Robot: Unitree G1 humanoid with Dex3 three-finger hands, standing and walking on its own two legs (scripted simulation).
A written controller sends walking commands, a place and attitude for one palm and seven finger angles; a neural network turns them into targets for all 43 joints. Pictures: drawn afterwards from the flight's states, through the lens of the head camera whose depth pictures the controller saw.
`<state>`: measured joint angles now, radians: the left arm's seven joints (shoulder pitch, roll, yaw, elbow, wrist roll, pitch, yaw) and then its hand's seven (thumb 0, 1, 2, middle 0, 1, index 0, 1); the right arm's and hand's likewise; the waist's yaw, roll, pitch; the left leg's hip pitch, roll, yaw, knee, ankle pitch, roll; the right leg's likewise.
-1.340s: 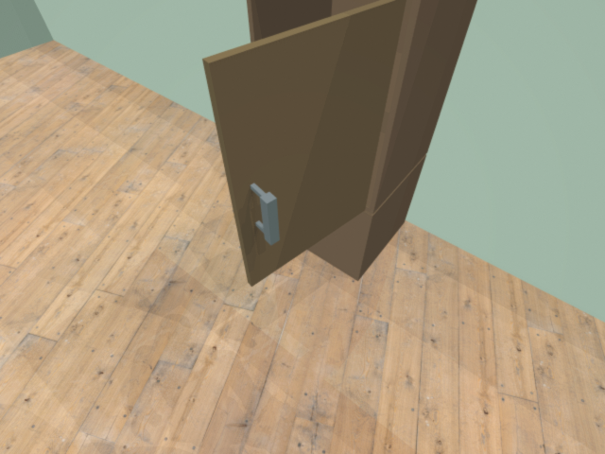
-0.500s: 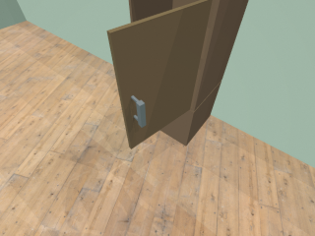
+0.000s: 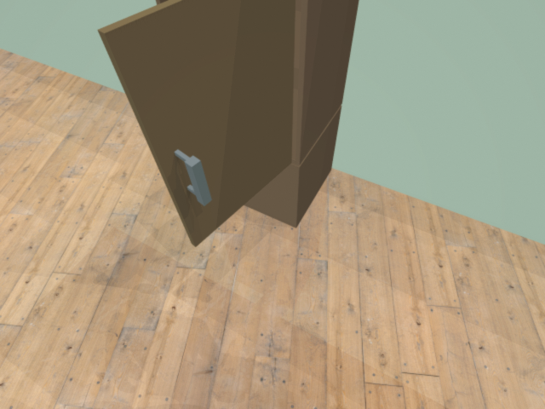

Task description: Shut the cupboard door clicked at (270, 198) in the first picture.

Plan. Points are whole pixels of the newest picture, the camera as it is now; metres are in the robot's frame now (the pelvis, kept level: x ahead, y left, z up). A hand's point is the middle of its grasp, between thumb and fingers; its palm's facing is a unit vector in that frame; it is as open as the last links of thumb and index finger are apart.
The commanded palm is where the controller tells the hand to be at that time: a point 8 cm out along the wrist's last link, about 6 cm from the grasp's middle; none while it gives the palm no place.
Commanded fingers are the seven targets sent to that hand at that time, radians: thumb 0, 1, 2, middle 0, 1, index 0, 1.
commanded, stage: walk to a spot facing it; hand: left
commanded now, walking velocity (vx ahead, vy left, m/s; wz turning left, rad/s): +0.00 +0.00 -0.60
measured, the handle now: (192, 177) +0.55 +0.23 -0.06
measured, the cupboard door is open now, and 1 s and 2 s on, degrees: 78 78 78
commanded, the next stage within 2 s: none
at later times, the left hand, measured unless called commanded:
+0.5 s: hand out of the picture +0.08 +0.21 -0.16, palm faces -0.17 -0.95 -0.25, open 7.3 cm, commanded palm none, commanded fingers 0.00 0.90 0.90 -0.20 -0.30 -0.20 -0.30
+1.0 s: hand (218, 372) +0.19 +0.12 -0.16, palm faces -0.55 -0.79 -0.26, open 7.3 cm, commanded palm none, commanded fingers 0.00 0.90 0.90 -0.20 -0.30 -0.20 -0.30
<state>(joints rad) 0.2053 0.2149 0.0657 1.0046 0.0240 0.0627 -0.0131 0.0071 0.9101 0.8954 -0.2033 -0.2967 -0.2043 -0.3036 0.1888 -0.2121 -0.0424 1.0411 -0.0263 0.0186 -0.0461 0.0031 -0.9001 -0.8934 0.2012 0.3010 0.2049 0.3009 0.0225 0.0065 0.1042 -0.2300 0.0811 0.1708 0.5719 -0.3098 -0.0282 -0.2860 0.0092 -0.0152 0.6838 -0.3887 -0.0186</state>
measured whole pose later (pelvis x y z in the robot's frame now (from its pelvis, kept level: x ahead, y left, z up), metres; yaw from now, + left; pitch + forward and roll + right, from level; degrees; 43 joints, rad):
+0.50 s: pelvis +0.00 +0.01 +0.01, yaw -15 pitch +3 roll +0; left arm 0.25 0.23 0.08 0.95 0.02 0.05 0.01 0.01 0.91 0.90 -0.21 -0.30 -0.21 -0.30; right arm 0.06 -0.21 -0.04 0.91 0.01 0.01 -0.04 0.01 -0.90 -0.89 0.20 0.30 0.20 0.30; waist 0.05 -0.03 0.07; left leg -0.28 0.01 -0.05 0.54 -0.32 -0.02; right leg -0.32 0.15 0.21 0.52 -0.22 -0.04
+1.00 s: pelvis +0.00 +0.00 +0.00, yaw -34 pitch +0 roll +0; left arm 0.15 0.25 0.06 0.88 0.03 0.05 0.00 0.01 0.91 0.90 -0.20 -0.30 -0.20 -0.30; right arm 0.17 -0.27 -0.06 0.92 -0.01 0.05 -0.03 0.01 -0.90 -0.89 0.20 0.30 0.20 0.30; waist -0.02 -0.01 0.13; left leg -0.46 0.06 0.04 1.00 -0.46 -0.07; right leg -0.31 0.02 0.07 0.58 -0.26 -0.01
